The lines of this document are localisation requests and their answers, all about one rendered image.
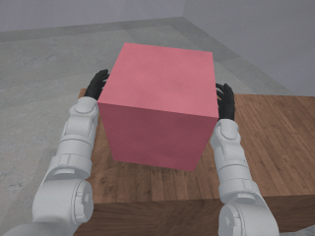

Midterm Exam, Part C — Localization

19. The right robot forearm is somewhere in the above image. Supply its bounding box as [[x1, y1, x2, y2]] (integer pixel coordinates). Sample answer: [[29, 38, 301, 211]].
[[210, 119, 280, 236]]

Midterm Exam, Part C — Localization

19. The robot left hand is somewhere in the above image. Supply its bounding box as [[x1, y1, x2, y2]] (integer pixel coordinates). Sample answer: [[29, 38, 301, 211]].
[[84, 69, 109, 100]]

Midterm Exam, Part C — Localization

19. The robot right upper arm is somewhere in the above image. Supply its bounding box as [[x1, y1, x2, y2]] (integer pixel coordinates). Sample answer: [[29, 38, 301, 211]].
[[218, 202, 279, 236]]

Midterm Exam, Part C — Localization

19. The left robot forearm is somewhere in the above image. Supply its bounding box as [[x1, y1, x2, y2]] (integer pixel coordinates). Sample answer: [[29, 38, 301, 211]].
[[31, 96, 99, 219]]

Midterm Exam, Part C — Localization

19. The robot left upper arm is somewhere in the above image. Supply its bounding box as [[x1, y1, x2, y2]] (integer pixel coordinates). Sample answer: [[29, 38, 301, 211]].
[[2, 179, 94, 236]]

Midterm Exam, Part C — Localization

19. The pedestal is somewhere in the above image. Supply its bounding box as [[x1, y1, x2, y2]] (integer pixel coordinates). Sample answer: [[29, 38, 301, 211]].
[[73, 88, 315, 236]]

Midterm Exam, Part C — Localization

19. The robot right hand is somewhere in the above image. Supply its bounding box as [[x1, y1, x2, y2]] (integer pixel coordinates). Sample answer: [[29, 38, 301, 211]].
[[216, 83, 235, 121]]

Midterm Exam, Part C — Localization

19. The carton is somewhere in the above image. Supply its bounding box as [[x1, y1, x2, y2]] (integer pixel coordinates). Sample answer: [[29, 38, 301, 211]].
[[96, 42, 220, 172]]

